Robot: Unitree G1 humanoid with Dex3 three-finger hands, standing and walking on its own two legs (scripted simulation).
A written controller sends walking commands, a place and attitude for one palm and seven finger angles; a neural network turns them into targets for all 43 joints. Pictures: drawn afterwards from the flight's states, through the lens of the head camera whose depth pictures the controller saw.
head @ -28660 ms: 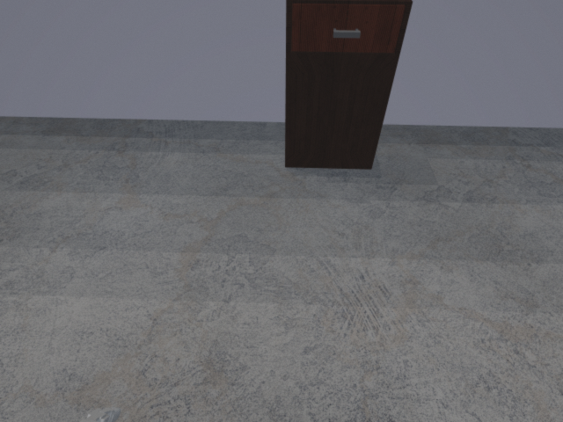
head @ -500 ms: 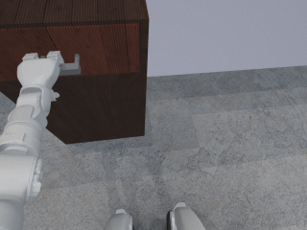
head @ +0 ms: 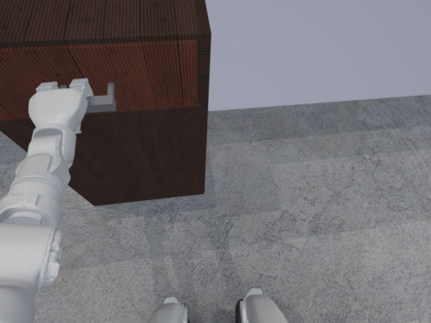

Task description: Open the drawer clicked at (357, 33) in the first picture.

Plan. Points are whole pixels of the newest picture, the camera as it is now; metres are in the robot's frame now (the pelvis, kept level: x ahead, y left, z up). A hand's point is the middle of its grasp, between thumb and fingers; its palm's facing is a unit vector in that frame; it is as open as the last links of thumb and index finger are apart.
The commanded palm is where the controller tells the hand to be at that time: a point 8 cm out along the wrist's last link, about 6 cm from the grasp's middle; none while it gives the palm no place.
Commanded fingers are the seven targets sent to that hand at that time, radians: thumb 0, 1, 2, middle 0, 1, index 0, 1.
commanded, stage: pull the drawer open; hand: left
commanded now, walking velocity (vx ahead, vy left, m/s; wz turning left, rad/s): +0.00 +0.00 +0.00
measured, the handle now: (86, 96) +0.54 +0.24 +0.03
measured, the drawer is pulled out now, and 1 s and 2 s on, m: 0.00 0.14 0.24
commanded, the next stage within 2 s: none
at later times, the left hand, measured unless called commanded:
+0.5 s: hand (68, 160) +0.41 +0.26 +0.01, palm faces -0.06 -0.02 -1.00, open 5.7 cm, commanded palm +0.39 +0.23 +0.06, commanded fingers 0.00 0.90 0.90 -0.40 -1.35 -0.40 -1.35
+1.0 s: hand (65, 193) +0.35 +0.25 +0.00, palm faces -0.05 -0.01 -1.00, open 5.6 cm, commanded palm +0.32 +0.23 +0.06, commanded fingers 0.00 0.90 0.90 -0.40 -1.35 -0.40 -1.35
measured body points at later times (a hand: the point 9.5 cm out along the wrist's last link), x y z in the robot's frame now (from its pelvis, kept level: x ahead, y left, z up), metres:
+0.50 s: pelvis +0.02 +0.00 +0.02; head +0.11 +0.00 +0.46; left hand +0.41 +0.26 +0.06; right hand +0.11 -0.27 -0.12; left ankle -0.03 +0.09 -0.68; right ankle +0.01 -0.15 -0.68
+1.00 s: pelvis +0.00 -0.01 +0.02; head +0.07 -0.02 +0.46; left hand +0.34 +0.25 +0.06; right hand +0.11 -0.27 -0.11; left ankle -0.03 +0.09 -0.68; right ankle +0.01 -0.15 -0.68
